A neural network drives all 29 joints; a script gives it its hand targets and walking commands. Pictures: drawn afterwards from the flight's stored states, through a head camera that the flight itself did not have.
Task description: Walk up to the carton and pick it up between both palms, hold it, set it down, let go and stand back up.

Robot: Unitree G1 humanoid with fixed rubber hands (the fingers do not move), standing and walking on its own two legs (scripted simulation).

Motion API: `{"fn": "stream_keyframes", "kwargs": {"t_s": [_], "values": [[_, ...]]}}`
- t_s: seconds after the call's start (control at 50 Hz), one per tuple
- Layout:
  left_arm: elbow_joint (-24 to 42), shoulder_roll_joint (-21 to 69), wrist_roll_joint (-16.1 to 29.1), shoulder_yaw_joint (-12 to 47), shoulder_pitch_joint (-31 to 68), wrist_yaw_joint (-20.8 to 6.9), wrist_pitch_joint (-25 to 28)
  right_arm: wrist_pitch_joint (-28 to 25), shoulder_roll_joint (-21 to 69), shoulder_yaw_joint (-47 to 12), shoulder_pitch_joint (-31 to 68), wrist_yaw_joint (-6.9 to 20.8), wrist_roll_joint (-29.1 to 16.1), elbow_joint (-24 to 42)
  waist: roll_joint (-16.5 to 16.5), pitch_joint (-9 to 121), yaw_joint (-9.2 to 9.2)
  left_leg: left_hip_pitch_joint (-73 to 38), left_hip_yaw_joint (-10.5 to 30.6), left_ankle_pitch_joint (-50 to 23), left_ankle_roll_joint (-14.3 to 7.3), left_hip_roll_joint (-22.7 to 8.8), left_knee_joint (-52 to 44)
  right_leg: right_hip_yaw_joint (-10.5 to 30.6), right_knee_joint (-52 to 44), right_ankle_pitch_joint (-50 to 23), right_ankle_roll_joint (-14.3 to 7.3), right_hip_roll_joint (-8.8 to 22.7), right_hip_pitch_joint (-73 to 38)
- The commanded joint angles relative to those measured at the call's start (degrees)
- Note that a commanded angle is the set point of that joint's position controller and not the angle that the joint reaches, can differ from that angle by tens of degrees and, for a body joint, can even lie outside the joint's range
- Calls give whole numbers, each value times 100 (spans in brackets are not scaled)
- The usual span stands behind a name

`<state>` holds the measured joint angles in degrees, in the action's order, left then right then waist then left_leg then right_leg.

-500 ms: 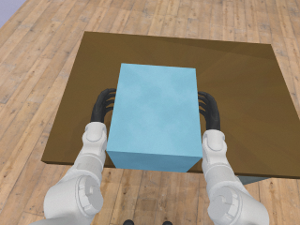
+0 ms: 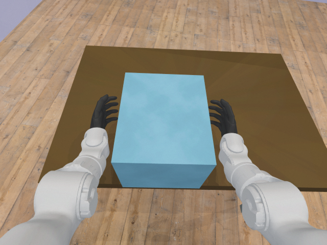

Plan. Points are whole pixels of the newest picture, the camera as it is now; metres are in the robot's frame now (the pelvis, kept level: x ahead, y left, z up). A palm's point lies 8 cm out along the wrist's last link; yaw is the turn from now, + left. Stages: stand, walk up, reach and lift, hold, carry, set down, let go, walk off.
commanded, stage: set down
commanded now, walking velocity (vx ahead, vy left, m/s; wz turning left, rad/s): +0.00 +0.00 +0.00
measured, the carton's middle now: (162, 131) +0.43 +0.02 -0.02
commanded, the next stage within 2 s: none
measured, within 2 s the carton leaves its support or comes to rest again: neither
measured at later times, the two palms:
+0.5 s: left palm (92, 114) +0.43 +0.19 +0.05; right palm (246, 117) +0.43 -0.19 +0.05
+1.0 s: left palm (67, 98) +0.41 +0.22 +0.13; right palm (265, 100) +0.42 -0.19 +0.14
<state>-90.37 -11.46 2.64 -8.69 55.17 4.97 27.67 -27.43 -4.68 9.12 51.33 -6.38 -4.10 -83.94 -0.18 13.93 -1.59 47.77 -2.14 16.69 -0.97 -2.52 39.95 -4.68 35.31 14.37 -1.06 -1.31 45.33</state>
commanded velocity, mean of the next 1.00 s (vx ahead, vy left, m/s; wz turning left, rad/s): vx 0.00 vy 0.00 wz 0.00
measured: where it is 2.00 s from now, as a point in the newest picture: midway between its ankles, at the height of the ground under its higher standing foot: outside the picture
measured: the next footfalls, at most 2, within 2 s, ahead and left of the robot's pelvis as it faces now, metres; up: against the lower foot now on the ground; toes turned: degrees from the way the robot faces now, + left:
none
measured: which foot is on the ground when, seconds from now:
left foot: down 0.00-1.00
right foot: down 0.00-1.00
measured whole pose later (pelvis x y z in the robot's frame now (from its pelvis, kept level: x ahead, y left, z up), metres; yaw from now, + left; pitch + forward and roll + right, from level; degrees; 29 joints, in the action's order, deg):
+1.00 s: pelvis -0.01 -0.01 +0.03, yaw +1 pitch +11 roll -1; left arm -71.7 -20.1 11.5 1.1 53.1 -3.4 6.6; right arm -5.5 -15.5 -7.8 51.0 -5.2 -25.7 -68.7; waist -2.3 8.6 -1.0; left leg 26.5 -0.6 11.2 0.2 -1.4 27.0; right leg -4.0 23.6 9.9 -2.3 -1.8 24.6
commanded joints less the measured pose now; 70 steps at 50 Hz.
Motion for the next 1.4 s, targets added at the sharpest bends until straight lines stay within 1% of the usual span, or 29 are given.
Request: {"fn": "stream_keyframes", "kwargs": {"t_s": [0.0, 0.04, 0.08, 0.18, 0.28, 0.3, 0.32, 0.36, 0.42, 0.44, 0.46, 0.52, 0.58, 0.6, 0.62, 0.64, 0.66, 0.78, 0.88, 0.96, 1.02, 1.08, 1.16, 1.18, 1.24, 1.3, 1.32, 1.34, 1.38], "values": [[339, -946, 659, 665, 2413, -99, 261, -211, -1321, -556, 2258, 46, -790, 453, 551, 3900, 11, -2424, 102, -3339, 676, 164, 501, 93, 312, -2172, 105, -147, -1164], [254, -1015, 941, 987, 2498, -167, 243, -144, -1532, -787, 2369, 143, -1116, 355, 604, 3779, 7, -2514, 144, -3281, 708, 142, 554, 16, 343, -1825, 84, -170, -763], [282, -1083, 1242, 1313, 2627, -242, 214, -38, -1676, -1006, 2497, 251, -1409, 374, 599, 3678, 5, -2425, 173, -2997, 679, 144, 549, -20, 369, -1432, 86, -149, -470], [769, -1267, 1921, 1926, 2931, -386, 65, 335, -1829, -1498, 2766, 510, -1966, 1005, 378, 3950, 61, -2001, 164, -2265, 475, 189, 480, 5, 471, -915, 163, -77, -309], [1184, -1473, 2254, 2114, 3154, -507, -186, 765, -1846, -1674, 2945, 574, -2169, 1618, 139, 4380, 80, -1349, 66, -1596, 266, 287, 432, 243, 531, -886, 228, 61, -788], [1456, -1390, 2424, 2203, 3616, -524, -204, 909, -1538, -1558, 3209, 562, -1950, 1569, 243, 4217, 21, -971, 9, -1287, 268, 287, 463, 275, 502, -630, 260, 173, -728], [1407, -1436, 2425, 2184, 3578, -526, -254, 995, -1587, -1495, 3231, 570, -1895, 1693, 198, 4332, 28, -946, -15, -1113, 250, 297, 402, 296, 510, -631, 257, 191, -851], [1401, -1644, 2357, 2031, 3503, -532, -356, 1089, -1688, -1409, 3239, 488, -1856, 1803, 86, 4660, 40, -776, -69, -1154, 216, 336, 389, 391, 548, -989, 304, 190, -1337], [1485, -1952, 2058, 1629, 3306, -568, -539, 1135, -1839, -1323, 3213, 222, -1819, 2033, -116, 4995, 55, -441, -155, -1417, 217, 431, 296, 593, 566, -1876, 415, 168, -2496], [1621, -1946, 1871, 1504, 3170, -602, -630, 1149, -1896, -1262, 3122, 129, -1783, 2225, -211, 4938, 65, -416, -153, -1350, 203, 459, 202, 738, 450, -1975, 433, 179, -2840], [1666, -2098, 1816, 1357, 3167, -593, -694, 1220, -1851, -1233, 3189, 25, -1728, 2297, -272, 4894, 53, -277, -170, -1294, 182, 474, 4, 738, 414, -2040, 465, 192, -3076], [1998, -2116, 1617, 1163, 3146, -535, -965, 1374, -1919, -1160, 3111, -119, -1657, 2583, -21, 4908, 99, -870, -179, -1852, 354, 457, -134, 566, 301, -2440, 394, 66, -3290], [2269, -2004, 1565, 1105, 3220, -493, -1245, 1606, -1998, -1054, 3073, -131, -1601, 2695, 210, 4710, 60, -1788, -118, -2169, 472, 378, -289, 356, -2, -2354, 290, -36, -2901], [2308, -1953, 1565, 1114, 3230, -489, -1332, 1689, -2009, -1049, 3061, -115, -1611, 2661, 261, 4578, 47, -2027, -87, -2242, 487, 353, -345, 314, -105, -2324, 268, -50, -2799], [2182, -1957, 1549, 1081, 3118, -534, -1441, 1764, -2002, -1180, 3132, -72, -1783, 2802, 203, 4486, 142, -2127, -43, -2372, 404, 367, -374, 387, -221, -2451, 242, -34, -2822], [2200, -1920, 1565, 1122, 3102, -571, -1531, 1849, -2010, -1200, 3117, -59, -1849, 2744, 175, 4352, 73, -2210, 0, -2428, 390, 356, -425, 383, -267, -2560, 252, -28, -2872], [2274, -1889, 1570, 1145, 3113, -596, -1603, 1911, -2004, -1229, 3123, -46, -1904, 2711, 178, 4244, 60, -2325, 35, -2494, 381, 340, -488, 355, -318, -2603, 259, -32, -2891], [2277, -1746, 1446, 1248, 3013, -660, -1938, 2238, -1981, -1422, 2908, 116, -2156, 2117, 352, 3119, 30, -3289, 188, -2636, 381, 223, -824, 205, -839, -2066, 183, -63, -2440], [2252, -1515, 1142, 1146, 2188, -776, -2035, 2225, -1844, -1607, 2061, 180, -2237, 1847, 346, 2284, 72, -3790, 218, -2773, 348, 205, -1083, 199, -1213, -1865, 151, -52, -2619], [2715, -1363, 675, 724, 1270, -890, -1910, 1917, -1622, -1581, 1117, 85, -2092, 2124, 331, 1799, 120, -3997, 173, -3052, 354, 271, -1237, 230, -1411, -2037, 159, -56, -3079], [3315, -1304, 513, 495, 974, -844, -1735, 1639, -1504, -1327, 778, 24, -1804, 2749, 376, 1712, 104, -4095, 124, -2932, 382, 291, -1274, 214, -1481, -1788, 126, -73, -3134], [3899, -1296, 676, 488, 934, -704, -1554, 1520, -1459, -962, 770, 7, -1422, 3611, 327, 1935, 54, -4009, 86, -2440, 344, 290, -1281, 203, -1424, -1312, 95, -74, -3038], [4418, -1405, 1094, 655, 1101, -528, -1333, 1528, -1427, -582, 912, -3, -1041, 4552, 303, 2585, -21, -3716, 92, -1967, 301, 290, -1183, 235, -1153, -1185, 77, -49, -3007], [4411, -1427, 1186, 724, 1131, -499, -1303, 1571, -1398, -559, 919, 5, -1004, 4596, 329, 2672, -25, -3626, 105, -1864, 292, 284, -1160, 259, -1086, -1164, 65, -31, -2995], [4436, -1453, 1254, 738, 815, -470, -1265, 1609, -1335, -660, 598, 6, -1031, 4612, 334, 2872, 48, -3579, 140, -2067, 298, 274, -1077, 308, -926, -1472, 62, -28, -3162], [4282, -1374, 1000, 557, 85, -587, -1336, 1576, -1216, -911, -121, -34, -1189, 4225, 267, 2563, 116, -3644, 162, -2422, 302, 292, -1098, 376, -948, -1824, 104, -22, -3495], [4160, -1342, 890, 475, -163, -643, -1368, 1546, -1123, -1031, -378, -47, -1250, 4069, 260, 2317, 178, -3637, 158, -2406, 296, 311, -1144, 410, -1011, -1765, 102, -6, -3593], [4091, -1354, 863, 460, -108, -674, -1387, 1547, -1127, -1021, -299, -54, -1268, 3977, 233, 2055, 195, -3551, 145, -2168, 273, 321, -1235, 418, -1088, -1464, 102, 6, -3497], [4057, -1199, 753, 428, -668, -710, -1366, 1455, -993, -1137, -837, -53, -1323, 3825, 144, 1554, 213, -3646, 158, -2034, 227, 312, -1325, 435, -1221, -1251, 95, 24, -3431]]}}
